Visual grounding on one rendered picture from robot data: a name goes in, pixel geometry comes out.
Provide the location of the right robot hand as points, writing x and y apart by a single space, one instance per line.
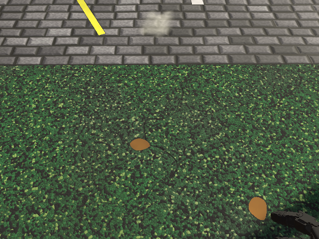
300 220

